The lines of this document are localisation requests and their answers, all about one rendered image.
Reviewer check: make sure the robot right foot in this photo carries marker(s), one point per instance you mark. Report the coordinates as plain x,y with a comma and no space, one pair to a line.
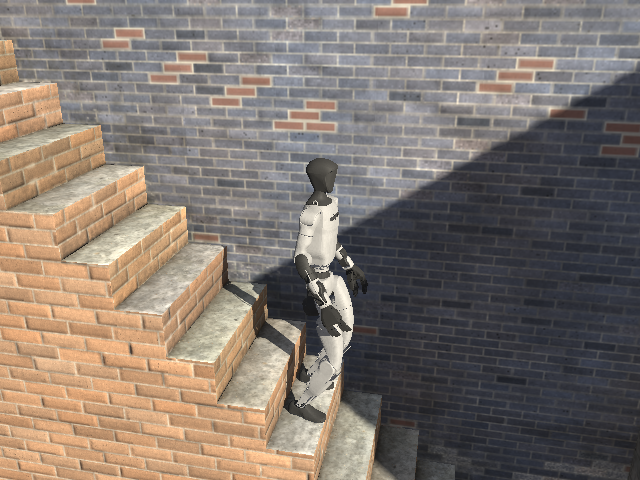
308,412

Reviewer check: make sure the right robot hand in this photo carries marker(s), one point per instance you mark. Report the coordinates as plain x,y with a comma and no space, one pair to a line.
329,317

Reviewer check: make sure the right robot upper arm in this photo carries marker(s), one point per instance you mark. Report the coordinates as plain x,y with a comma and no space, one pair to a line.
308,222

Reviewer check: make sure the robot right forearm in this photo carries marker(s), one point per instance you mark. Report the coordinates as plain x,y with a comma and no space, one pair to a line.
302,264

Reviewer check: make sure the robot left forearm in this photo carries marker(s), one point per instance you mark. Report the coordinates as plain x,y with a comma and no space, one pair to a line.
342,257

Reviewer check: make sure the robot left shin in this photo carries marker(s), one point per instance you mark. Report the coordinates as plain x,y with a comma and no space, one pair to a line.
321,354

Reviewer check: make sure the left robot hand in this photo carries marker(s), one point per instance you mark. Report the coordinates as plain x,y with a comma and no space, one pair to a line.
353,274

